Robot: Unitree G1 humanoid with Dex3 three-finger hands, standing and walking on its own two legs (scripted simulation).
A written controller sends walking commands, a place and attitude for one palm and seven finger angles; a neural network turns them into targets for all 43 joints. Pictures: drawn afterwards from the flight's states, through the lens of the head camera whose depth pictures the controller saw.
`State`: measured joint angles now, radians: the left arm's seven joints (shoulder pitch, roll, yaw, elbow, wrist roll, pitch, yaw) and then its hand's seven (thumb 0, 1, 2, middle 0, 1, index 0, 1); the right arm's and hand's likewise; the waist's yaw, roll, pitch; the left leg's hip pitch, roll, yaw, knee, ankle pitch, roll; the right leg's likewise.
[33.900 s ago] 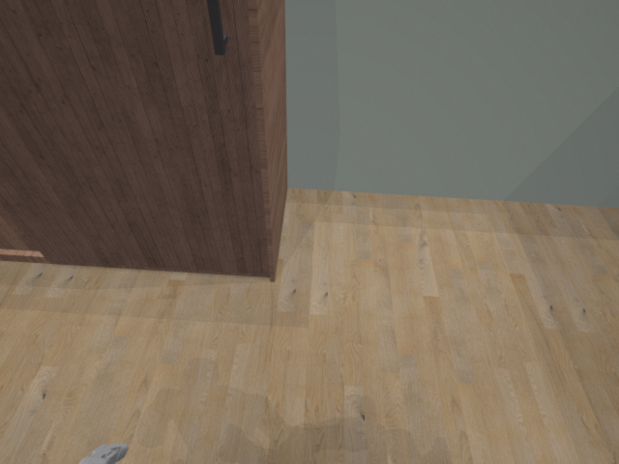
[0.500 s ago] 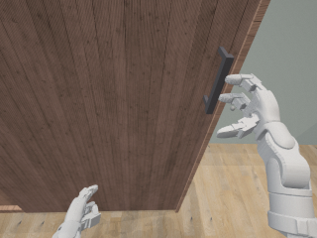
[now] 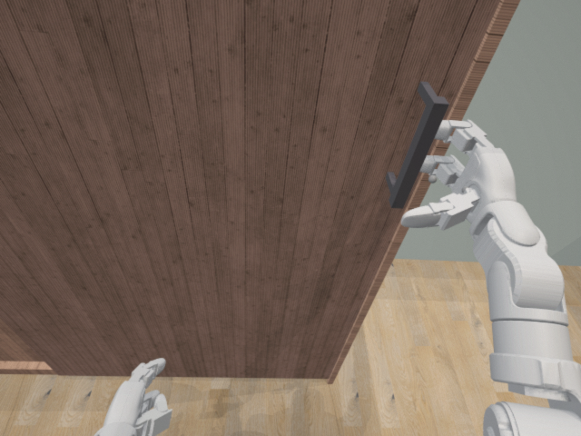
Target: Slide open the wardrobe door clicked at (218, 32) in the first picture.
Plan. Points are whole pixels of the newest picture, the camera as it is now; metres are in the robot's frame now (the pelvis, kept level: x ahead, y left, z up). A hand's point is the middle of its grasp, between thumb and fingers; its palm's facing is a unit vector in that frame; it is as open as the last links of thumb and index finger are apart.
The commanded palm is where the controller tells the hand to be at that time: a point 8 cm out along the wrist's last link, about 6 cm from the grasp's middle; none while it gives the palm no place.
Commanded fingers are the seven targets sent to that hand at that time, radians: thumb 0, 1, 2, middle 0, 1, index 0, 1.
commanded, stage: feel for the door with the fingertips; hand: right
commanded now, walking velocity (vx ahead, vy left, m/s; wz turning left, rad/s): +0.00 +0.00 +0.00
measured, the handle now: (410, 149) +0.44 -0.12 +0.22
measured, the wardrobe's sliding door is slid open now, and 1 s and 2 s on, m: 0.00 0.00 0.00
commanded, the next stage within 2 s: slide the fingers in behind the handle in 0.10 s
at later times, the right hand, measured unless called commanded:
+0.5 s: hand (441, 186) +0.37 -0.14 +0.21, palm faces -0.05 +1.00 -0.04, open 14.0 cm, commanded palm +0.34 -0.19 +0.22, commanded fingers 0.00 0.50 -0.30 0.30 1.20 0.30 1.20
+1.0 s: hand (436, 191) +0.36 -0.13 +0.22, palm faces -0.03 +1.00 -0.03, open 14.1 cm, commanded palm +0.33 -0.17 +0.22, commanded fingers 0.00 0.50 -0.30 0.30 1.20 0.30 1.20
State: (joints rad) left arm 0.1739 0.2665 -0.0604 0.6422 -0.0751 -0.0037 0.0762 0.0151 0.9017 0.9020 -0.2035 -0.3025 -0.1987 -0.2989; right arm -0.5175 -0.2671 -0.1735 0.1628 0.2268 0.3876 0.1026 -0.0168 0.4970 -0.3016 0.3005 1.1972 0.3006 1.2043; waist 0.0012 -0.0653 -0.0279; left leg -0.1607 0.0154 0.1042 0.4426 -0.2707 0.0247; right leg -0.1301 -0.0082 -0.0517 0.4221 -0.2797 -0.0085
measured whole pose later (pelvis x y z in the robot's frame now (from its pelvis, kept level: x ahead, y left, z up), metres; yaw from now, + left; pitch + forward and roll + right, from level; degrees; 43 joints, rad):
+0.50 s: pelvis +0.01 +0.00 +0.00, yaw +0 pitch -1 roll +0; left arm 0.17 0.27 -0.05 0.62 -0.08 -0.01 0.07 0.02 0.90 0.90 -0.20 -0.30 -0.20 -0.30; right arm -0.44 -0.26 -0.18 0.07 0.23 0.38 0.13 -0.02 0.50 -0.30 0.30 1.20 0.30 1.20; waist -0.01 -0.07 -0.04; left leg -0.15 0.02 0.10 0.43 -0.27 0.02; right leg -0.12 -0.01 -0.06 0.42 -0.29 -0.01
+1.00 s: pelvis +0.00 -0.01 +0.00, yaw -1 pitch -1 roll +0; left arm 0.14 0.24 -0.07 0.63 -0.07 0.01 0.06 0.01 0.90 0.90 -0.20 -0.30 -0.20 -0.30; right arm -0.44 -0.20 -0.12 0.02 0.21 0.43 0.05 -0.02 0.50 -0.30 0.30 1.20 0.27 1.21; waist -0.03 -0.06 -0.03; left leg -0.15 0.03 0.11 0.45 -0.27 0.01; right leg -0.12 0.00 -0.05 0.43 -0.29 -0.02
